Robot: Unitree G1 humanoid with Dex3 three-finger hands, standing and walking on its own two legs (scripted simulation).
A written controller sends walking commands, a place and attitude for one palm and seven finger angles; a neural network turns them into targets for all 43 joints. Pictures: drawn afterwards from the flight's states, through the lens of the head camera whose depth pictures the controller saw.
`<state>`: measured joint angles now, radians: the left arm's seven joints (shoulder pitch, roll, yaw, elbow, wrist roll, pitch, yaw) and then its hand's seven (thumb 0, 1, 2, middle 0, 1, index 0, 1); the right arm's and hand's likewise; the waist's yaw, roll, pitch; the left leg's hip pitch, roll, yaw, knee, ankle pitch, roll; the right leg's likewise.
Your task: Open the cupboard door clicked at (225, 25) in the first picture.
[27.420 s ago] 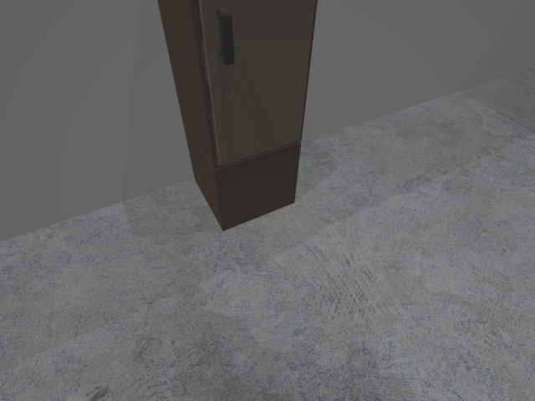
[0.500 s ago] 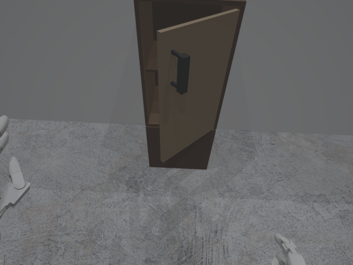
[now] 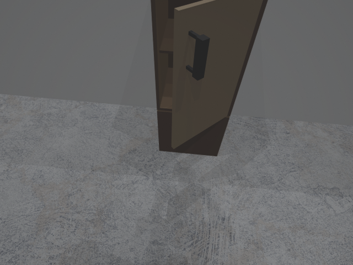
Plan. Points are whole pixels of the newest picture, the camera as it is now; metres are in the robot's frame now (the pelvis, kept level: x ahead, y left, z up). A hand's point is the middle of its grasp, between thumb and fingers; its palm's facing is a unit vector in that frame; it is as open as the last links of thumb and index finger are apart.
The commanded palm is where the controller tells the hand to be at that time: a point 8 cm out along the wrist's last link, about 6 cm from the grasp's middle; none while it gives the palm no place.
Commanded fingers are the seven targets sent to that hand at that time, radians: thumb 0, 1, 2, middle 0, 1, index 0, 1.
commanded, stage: let the arm hang, fingers relaxed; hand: left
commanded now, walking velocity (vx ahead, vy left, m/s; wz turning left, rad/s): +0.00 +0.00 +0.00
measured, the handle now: (195, 55) +0.64 -0.03 +0.14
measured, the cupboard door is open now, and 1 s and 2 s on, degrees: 43 43 43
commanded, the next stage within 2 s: look to check the result in 0.80 s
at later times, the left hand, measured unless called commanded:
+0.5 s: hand out of the picture +0.01 +0.22 -0.15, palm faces +0.01 -0.97 -0.22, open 7.4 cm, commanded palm none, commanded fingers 0.00 0.90 0.90 -0.20 -0.30 -0.20 -0.30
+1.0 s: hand out of the picture +0.00 +0.20 -0.16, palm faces +0.01 -0.98 -0.18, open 7.4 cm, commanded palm none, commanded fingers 0.00 0.90 0.90 -0.20 -0.30 -0.20 -0.30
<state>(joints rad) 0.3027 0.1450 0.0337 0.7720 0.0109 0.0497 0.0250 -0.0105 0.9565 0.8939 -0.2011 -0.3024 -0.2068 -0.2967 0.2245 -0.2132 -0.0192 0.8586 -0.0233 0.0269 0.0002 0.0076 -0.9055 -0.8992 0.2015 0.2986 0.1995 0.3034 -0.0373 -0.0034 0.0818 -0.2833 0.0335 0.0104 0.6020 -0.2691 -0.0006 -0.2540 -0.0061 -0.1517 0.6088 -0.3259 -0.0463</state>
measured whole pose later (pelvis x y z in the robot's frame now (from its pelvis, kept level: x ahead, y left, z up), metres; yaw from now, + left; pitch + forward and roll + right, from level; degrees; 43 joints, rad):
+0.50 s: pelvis +0.01 +0.04 +0.02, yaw -2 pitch -2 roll +0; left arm 0.28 0.14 0.02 1.16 0.01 0.00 0.03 0.00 0.91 0.90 -0.19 -0.30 -0.20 -0.30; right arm 0.28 -0.15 0.01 1.14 -0.01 0.00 -0.03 0.01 -0.92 -0.90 0.20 0.30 0.20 0.30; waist -0.01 0.04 0.04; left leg -0.15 -0.03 0.07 0.40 -0.21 0.05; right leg -0.15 -0.06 -0.10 0.42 -0.23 0.01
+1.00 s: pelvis +0.02 +0.04 +0.02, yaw -2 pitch -2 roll +0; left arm 0.30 0.11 0.02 1.17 0.01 -0.01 0.04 0.00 0.91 0.90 -0.20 -0.30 -0.20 -0.30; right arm 0.30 -0.13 0.00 1.16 -0.01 -0.01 -0.04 0.00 -0.91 -0.90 0.20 0.30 0.20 0.30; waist -0.01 0.02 0.04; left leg -0.16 -0.03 0.07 0.40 -0.22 0.05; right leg -0.16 -0.06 -0.09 0.42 -0.23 0.02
